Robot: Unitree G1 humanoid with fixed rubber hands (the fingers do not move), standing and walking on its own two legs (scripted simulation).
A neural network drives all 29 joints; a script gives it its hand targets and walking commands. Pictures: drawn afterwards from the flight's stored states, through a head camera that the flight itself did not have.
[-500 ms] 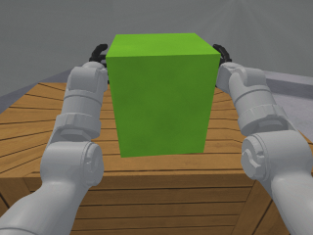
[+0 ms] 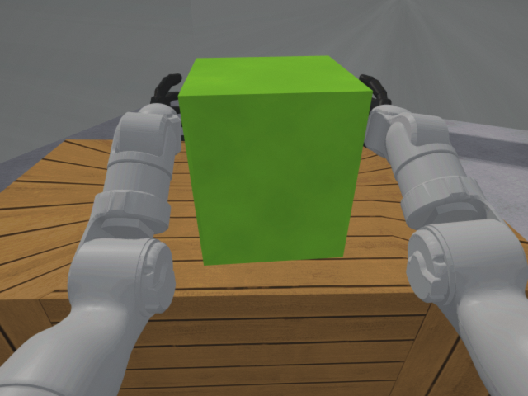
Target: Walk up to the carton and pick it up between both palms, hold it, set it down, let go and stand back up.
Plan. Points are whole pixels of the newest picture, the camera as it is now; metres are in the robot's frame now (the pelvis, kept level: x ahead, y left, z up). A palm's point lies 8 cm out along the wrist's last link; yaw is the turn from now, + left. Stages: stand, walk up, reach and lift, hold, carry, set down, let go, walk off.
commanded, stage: hold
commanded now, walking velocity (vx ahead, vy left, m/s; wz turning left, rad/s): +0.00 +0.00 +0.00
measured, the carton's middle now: (268, 156) +0.39 +0.02 +0.26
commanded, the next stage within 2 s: set down in 1.28 s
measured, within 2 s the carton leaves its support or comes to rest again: neither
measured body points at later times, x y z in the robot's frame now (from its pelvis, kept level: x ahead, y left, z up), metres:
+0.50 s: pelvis +0.00 +0.00 +0.00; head -0.10 +0.02 +0.44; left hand +0.38 +0.18 +0.32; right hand +0.39 -0.13 +0.32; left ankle +0.08 +0.11 -0.75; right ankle -0.02 -0.12 -0.75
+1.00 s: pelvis +0.00 +0.00 +0.00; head -0.10 +0.02 +0.44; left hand +0.38 +0.18 +0.32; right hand +0.39 -0.13 +0.32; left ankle +0.08 +0.11 -0.75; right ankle -0.02 -0.12 -0.75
